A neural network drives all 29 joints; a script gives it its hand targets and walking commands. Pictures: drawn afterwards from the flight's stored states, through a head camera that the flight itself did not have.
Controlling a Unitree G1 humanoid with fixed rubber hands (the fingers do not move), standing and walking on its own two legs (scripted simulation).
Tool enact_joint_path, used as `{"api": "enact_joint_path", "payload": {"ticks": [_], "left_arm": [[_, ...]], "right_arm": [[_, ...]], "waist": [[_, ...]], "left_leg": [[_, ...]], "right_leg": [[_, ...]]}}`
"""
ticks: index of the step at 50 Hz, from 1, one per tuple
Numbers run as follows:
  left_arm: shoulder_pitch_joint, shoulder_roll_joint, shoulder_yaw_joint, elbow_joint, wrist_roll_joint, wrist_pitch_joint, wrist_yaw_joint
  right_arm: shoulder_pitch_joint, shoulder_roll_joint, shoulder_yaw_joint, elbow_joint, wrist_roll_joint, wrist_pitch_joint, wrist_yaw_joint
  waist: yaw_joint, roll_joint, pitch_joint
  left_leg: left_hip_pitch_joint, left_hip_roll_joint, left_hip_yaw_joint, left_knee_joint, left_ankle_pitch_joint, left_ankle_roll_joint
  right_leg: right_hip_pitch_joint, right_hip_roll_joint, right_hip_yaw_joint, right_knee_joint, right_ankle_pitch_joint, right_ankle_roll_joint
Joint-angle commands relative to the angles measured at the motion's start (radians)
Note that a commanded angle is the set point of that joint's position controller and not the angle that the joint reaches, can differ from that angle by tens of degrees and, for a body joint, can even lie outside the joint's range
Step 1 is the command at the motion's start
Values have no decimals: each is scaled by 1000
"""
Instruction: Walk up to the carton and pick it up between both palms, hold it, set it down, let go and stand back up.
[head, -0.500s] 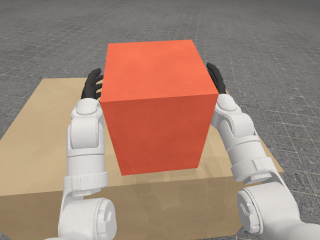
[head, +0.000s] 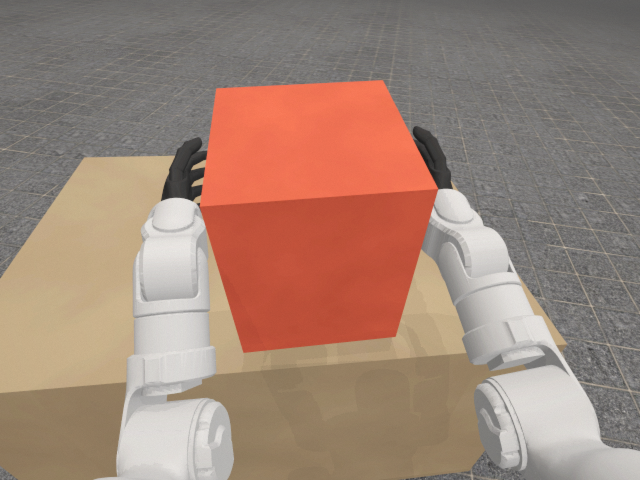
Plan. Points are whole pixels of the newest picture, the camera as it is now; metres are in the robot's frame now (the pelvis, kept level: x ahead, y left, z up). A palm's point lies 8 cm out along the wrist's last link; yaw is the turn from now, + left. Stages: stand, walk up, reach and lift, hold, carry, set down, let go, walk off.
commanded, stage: hold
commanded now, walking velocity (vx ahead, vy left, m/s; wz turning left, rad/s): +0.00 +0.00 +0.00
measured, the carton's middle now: (311, 220) +0.37 +0.00 +0.18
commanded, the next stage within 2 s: none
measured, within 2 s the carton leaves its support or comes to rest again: neither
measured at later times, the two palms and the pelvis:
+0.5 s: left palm (181, 205) +0.36 +0.15 +0.22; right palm (432, 193) +0.36 -0.14 +0.22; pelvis +0.00 +0.00 +0.00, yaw +0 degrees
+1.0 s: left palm (185, 206) +0.36 +0.15 +0.21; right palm (431, 200) +0.36 -0.14 +0.21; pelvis +0.00 +0.00 +0.00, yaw +0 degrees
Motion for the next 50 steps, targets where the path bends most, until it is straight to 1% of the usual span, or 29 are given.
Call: {"api": "enact_joint_path", "payload": {"ticks": [1, 3, 6, 9, 16, 18, 19, 21, 25, 27, 28, 29, 32, 33, 34, 35, 38, 40, 45, 50], "left_arm": [[-722, -552, -497, -163, -187, -87, -146], [-713, -549, -499, -160, -186, -86, -148], [-726, -553, -509, -167, -188, -87, -147], [-714, -553, -489, -143, -178, -84, -147], [-720, -561, -504, -149, -189, -91, -144], [-728, -559, -499, -150, -186, -89, -144], [-725, -553, -491, -140, -185, -89, -145], [-729, -560, -497, -149, -185, -88, -145], [-722, -556, -491, -153, -182, -88, -146], [-717, -548, -477, -126, -177, -85, -149], [-728, -551, -485, -132, -182, -88, -148], [-742, -553, -489, -140, -185, -92, -146], [-746, -559, -500, -150, -191, -93, -140], [-766, -558, -450, -122, -144, -84, -140], [-747, -565, -449, -128, -141, -74, -148], [-756, -560, -460, -133, -148, -70, -150], [-758, -565, -489, -158, -175, -82, -145], [-748, -560, -484, -159, -176, -87, -144], [-722, -547, -464, -154, -160, -81, -150], [-723, -549, -472, -164, -161, -79, -150]], "right_arm": [[-815, 627, 347, -341, 103, -63, 100], [-803, 624, 350, -336, 99, -63, 100], [-803, 618, 338, -325, 95, -62, 103], [-817, 620, 338, -327, 94, -63, 105], [-814, 620, 336, -322, 91, -69, 108], [-813, 622, 334, -318, 91, -67, 107], [-816, 621, 330, -315, 91, -66, 107], [-820, 620, 333, -326, 91, -69, 107], [-816, 625, 343, -328, 99, -66, 105], [-827, 614, 333, -316, 91, -66, 105], [-832, 618, 330, -315, 87, -68, 106], [-840, 625, 332, -327, 86, -72, 109], [-835, 628, 332, -323, 90, -74, 111], [-760, 600, 284, -180, 80, -50, 110], [-789, 612, 290, -213, 79, -59, 113], [-810, 613, 288, -241, 78, -63, 113], [-838, 634, 321, -302, 96, -76, 105], [-834, 634, 338, -317, 103, -76, 97], [-821, 622, 341, -319, 98, -78, 94], [-821, 622, 346, -330, 100, -79, 94]], "waist": [[-6, 88, -440], [-14, 87, -437], [-18, 105, -426], [-7, 89, -416], [-13, 88, -431], [-12, 93, -432], [-12, 84, -428], [-9, 96, -438], [-5, 85, -436], [-8, 86, -424], [-11, 83, -425], [-5, 90, -431], [-8, 99, -447], [-17, 110, -337], [-4, 106, -355], [-9, 108, -377], [-14, 97, -468], [-13, 87, -478], [-3, 73, -449], [-2, 76, -446]], "left_leg": [[167, -6, -2, -22, 230, -24], [168, -5, -5, -20, 230, -25], [165, -3, -5, -20, 224, -31], [158, -2, -3, -29, 205, -24], [167, -1, -5, -23, 221, -29], [164, -3, -4, -22, 222, -27], [159, -1, -2, -27, 212, -26], [161, -1, -4, -25, 214, -27], [161, -2, -2, -23, 229, -26], [150, -4, 0, -32, 193, -21], [145, -3, 1, -36, 177, -21], [142, -3, 0, -34, 172, -19], [157, -3, -3, -22, 211, -24], [154, 4, 2, -51, 150, -27], [138, 9, 4, -59, 121, -22], [136, 14, 2, -58, 127, -22], [180, -3, 5, -13, 226, -27], [191, -10, 3, -6, 244, -25], [182, -7, 5, -20, 225, -18], [187, -7, 6, -16, 236, -20]], "right_leg": [[18, 10, 4, -35, 179, 74], [12, 8, 7, -36, 179, 74], [7, 8, 2, -38, 161, 70], [8, 10, 2, -41, 146, 69], [0, 14, 2, -41, 150, 67], [5, 10, 2, -40, 154, 69], [5, 12, 2, -41, 144, 69], [6, 10, 3, -40, 146, 69], [16, 12, 3, -39, 163, 72], [13, 9, 4, -43, 133, 72], [7, 10, 2, -42, 113, 71], [3, 9, 2, -43, 108, 70], [-2, 9, 1, -37, 141, 69], [-39, 6, 6, -43, 82, 73], [-24, 4, 1, -44, 51, 70], [-11, 5, 2, -43, 57, 65], [23, 10, 1, -26, 187, 78], [30, 11, 0, -21, 227, 88], [34, 12, -1, -24, 202, 87], [31, 13, -1, -25, 208, 85]]}}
